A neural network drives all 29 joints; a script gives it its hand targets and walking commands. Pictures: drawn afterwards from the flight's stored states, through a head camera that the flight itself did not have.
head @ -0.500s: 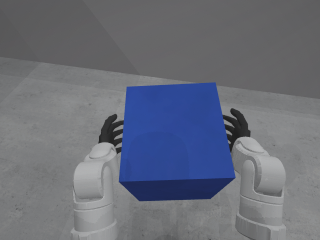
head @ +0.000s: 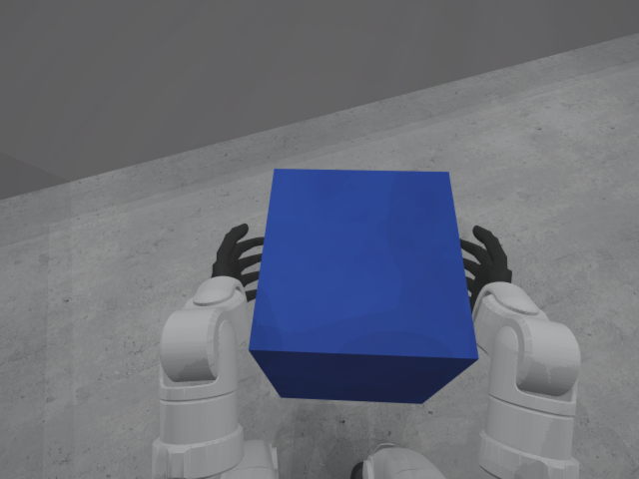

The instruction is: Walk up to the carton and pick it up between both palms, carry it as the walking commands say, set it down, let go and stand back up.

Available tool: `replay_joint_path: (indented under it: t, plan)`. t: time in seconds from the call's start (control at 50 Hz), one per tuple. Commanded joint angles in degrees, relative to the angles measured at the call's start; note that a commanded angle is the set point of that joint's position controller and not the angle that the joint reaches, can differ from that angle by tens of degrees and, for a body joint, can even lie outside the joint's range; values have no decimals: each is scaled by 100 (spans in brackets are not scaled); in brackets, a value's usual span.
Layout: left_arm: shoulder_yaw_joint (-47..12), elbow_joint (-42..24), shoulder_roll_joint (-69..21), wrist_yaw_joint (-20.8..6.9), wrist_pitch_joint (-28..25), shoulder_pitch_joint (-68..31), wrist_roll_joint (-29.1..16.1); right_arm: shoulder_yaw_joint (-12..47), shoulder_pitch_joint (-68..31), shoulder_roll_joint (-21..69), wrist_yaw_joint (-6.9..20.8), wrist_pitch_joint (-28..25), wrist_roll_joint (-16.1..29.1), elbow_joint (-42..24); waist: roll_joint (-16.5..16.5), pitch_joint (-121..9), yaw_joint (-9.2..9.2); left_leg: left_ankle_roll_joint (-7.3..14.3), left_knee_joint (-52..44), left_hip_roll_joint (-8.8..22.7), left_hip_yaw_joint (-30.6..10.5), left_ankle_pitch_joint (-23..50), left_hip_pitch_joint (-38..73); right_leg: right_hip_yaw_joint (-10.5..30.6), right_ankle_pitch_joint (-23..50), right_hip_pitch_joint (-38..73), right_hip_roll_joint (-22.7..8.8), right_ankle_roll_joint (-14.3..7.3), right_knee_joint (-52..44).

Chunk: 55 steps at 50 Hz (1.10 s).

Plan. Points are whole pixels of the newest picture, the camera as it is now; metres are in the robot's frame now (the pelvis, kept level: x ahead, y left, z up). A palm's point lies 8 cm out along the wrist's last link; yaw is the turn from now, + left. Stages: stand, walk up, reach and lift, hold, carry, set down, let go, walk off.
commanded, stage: carry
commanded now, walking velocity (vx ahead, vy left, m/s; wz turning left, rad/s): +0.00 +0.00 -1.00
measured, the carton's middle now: (355, 297) +0.32 -0.02 +0.01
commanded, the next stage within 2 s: none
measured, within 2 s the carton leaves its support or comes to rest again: neither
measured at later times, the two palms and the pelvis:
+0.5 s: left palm (354, 239) +0.33 -0.02 +0.13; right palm out of the picture +0.20 -0.27 +0.14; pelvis +0.02 -0.02 +0.03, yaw -30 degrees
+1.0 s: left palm (567, 325) +0.25 -0.23 +0.09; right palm out of the picture +0.01 -0.40 +0.11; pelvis -0.01 -0.10 +0.01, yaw -57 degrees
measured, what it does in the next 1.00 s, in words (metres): steps on the spot, turning right: left foot, then right foot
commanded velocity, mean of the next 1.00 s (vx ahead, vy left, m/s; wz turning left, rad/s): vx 0.00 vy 0.00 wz -1.00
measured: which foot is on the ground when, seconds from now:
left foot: up 0.00-0.30, down 0.32-0.66, up 0.68-1.00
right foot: down 0.00-0.32, up 0.34-0.64, down 0.66-1.00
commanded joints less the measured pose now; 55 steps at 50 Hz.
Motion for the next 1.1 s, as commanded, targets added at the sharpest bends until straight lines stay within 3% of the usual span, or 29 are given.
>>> replay_joint_path:
  t: [0.0, 0.1, 0.2, 0.26, 0.28, 0.3, 0.32, 0.34, 0.36, 0.38, 0.4, 0.42, 0.44, 0.5, 0.56, 0.6, 0.62, 0.64, 0.66, 0.68, 0.7, 0.74, 0.78, 0.8, 0.9, 1.0, 1.04, 1.06, 1.08]
  plan:
    - [-3263, -786, -4867, -520, -305, -1903, -1223, 4648, -2909, 5278, 678, -170, 1939, -853, -820, -3020, 258, 104, -184, -186, -203, 418, -574, 2261, 2489, 2449, -1600, -557, -1270]
    - [-3466, -1154, -4599, -559, -247, -1686, -1221, 4577, -2356, 5117, 666, -111, 1757, -816, -657, -2953, 269, 242, -1053, -581, -293, 663, -215, 2820, 2055, 2303, -1461, -548, -1621]
    - [-3577, -1226, -4410, -613, -88, -1819, -1334, 4356, -2173, 4907, 603, 7, 1525, -715, -770, -2707, 276, 431, -2241, -965, -334, 716, 412, 3297, 1734, 2005, -1226, -426, -1929]
    - [-3587, -1180, -4273, -615, 27, -1730, -1379, 4138, -1883, 4796, 567, 112, 1394, -568, -838, -2647, 259, 619, -3567, -990, -317, 763, 1550, 3140, 1879, 1388, -924, -157, -1805]
    - [-3598, -1177, -4241, -614, 78, -1621, -1388, 4066, -1570, 4766, 563, 153, 1348, -516, -770, -2697, 173, 707, -4269, -771, -286, 1041, 2403, 2862, 1760, 823, -728, 49, -1597]
    - [-3609, -1169, -4207, -603, 130, -1589, -1374, 4000, -1332, 4709, 555, 185, 1309, -432, -156, -2715, 94, 893, -5063, -55, -626, 1462, 3305, 2305, 830, 110, -392, 300, -988]
    - [-3693, -1240, -4282, -600, 141, -2012, -1420, 3900, -1556, 4574, 544, 153, 1262, -338, 1484, -2622, 76, 1465, -5268, 1520, -1945, 1894, 3797, 1304, -941, -1014, 157, 625, 190]
    - [-3759, -1329, -4261, -600, 179, -2231, -1521, 3831, -1533, 4527, 540, 156, 1243, -368, 2002, -2221, 77, 2051, -5141, 2508, -2385, 3399, 3194, 415, -1992, -1493, 207, 765, 1955]
    - [-3693, -1227, -4280, -614, 253, -2055, -1564, 3789, -1338, 4537, 532, 196, 1182, -469, 928, -1873, 137, 1942, -4911, 2306, -1767, 4159, 2625, 402, -1665, -1273, -252, 794, 2708]
    - [-3686, -1099, -4324, -621, 248, -2463, -1636, 3736, -1832, 4474, 524, 183, 1145, -513, 215, -1687, 150, 1656, -4724, 1818, -957, 4553, 2400, 383, -1283, -1114, -334, 791, 2960]
    - [-3696, -976, -4323, -617, 223, -2827, -1690, 3712, -2225, 4400, 504, 156, 1134, -473, 220, -1611, 147, 1392, -4618, 1388, -219, 4726, 2420, 296, -967, -1101, -386, 804, 2909]
    - [-3739, -994, -4428, -636, 287, -2151, -1675, 3705, -1568, 4447, 505, 217, 1116, -558, 537, -1571, 146, 1216, -4523, 1123, 272, 4747, 2432, 143, -813, -1038, -365, 837, 2619]
    - [-3770, -1022, -4465, -625, 298, -2149, -1683, 3696, -1541, 4466, 497, 227, 1130, -616, 840, -1594, 140, 1117, -4349, 996, 542, 4957, 2584, -55, -852, -969, -259, 880, 2262]
    - [-3789, -1338, -4527, -591, 406, -1391, -1637, 3775, -874, 4502, 519, 335, 1217, -995, 1248, -1617, 61, 940, -4139, 1124, 863, 4951, 2575, -517, -918, -559, -278, 924, 1212]
    - [-3756, -1484, -4472, -570, 411, -1592, -1667, 3937, -1143, 4513, 533, 352, 1337, -1221, 1555, -1849, -18, 792, -3806, 1356, 960, 5058, 2736, -706, -758, -166, -276, 796, 268]
    - [-3696, -1511, -4570, -588, 435, -1128, -1637, 4104, -898, 4667, 574, 389, 1432, -1371, 1477, -2142, 32, 562, -3021, 1368, 1208, 5120, 2712, -870, -360, 508, -108, 676, -610]
    - [-3625, -1413, -4577, -587, 421, -1096, -1605, 4156, -1009, 4651, 594, 393, 1468, -1329, 1060, -2396, 121, 341, -2140, 1204, 1341, 4849, 2183, -639, 69, 1388, -70, 583, -1089]
    - [-3473, -1222, -4503, -562, 340, -1605, -1547, 4218, -1928, 4504, 593, 343, 1540, -1271, 244, -2454, 313, 84, -1115, 990, 1208, 3103, 991, 363, 1065, 2320, -588, 380, -1428]
    - [-3282, -1021, -4316, -558, 306, -1511, -1410, 4428, -2062, 4501, 628, 377, 1593, -1422, -2046, -2547, 206, -294, 355, 104, 1118, -657, -994, 3183, 4518, 3284, -2360, -384, -1156]
    - [-3277, -1003, -4376, -541, 265, -1468, -1486, 4511, -2166, 4531, 627, 375, 1676, -1252, -1611, -2580, 181, -247, 820, 35, 143, -1033, -1056, 3135, 5290, 2930, -2323, -709, -925]
    - [-3330, -1196, -4623, -585, 307, -447, -1447, 4554, -1133, 4856, 707, 440, 1759, -1256, -1159, -2695, 191, -149, 847, 70, -56, -727, -958, 2728, 4148, 2714, -2155, -698, -1001]
    - [-3398, -1308, -4883, -631, 110, -1372, -1460, 4783, -2338, 5221, 807, 278, 1985, -1388, -870, -2739, 213, -18, 575, 76, -275, 48, -933, 2386, 2738, 2490, -1805, -588, -1103]
    - [-3472, -1545, -5174, -690, 2, -1255, -1494, 4937, -2314, 5536, 854, 174, 2133, -1641, -887, -2746, 216, 37, 264, -66, -211, 424, -670, 2262, 2314, 2252, -1582, -543, -1227]
    - [-3528, -1733, -5229, -720, 4, -789, -1491, 4959, -1769, 5630, 877, 181, 2130, -1717, -854, -2779, 225, 71, 61, -162, -188, 473, -536, 2341, 2131, 2187, -1546, -541, -1339]
    - [-3851, -2133, -4927, -800, 49, -726, -1566, 4756, -1153, 5378, 851, 181, 1843, -1635, -631, -2651, 238, 199, -967, -604, -269, 638, -201, 3009, 1676, 2032, -1403, -565, -1720]
    - [-4001, -2242, -4597, -853, 213, -740, -1662, 4480, -793, 5064, 762, 285, 1555, -1524, -752, -2376, 235, 439, -2268, -951, -411, 793, 533, 3460, 1257, 1576, -1175, -440, -2025]
    - [-4001, -2204, -4440, -843, 293, -713, -1674, 4339, -661, 4924, 725, 345, 1476, -1445, -784, -2315, 229, 591, -3207, -991, -405, 778, 1269, 3404, 1135, 1148, -1002, -280, -2030]
    - [-3990, -2162, -4358, -831, 327, -711, -1681, 4280, -597, 4863, 709, 376, 1445, -1401, -771, -2311, 189, 666, -3988, -907, -267, 940, 2009, 3120, 1056, 699, -807, -75, -1963]
    - [-3963, -2102, -4287, -812, 370, -729, -1660, 4221, -447, 4786, 696, 407, 1405, -1304, -482, -2353, 101, 785, -4913, -468, -372, 1238, 3034, 2612, 613, -23, -444, 233, -1603]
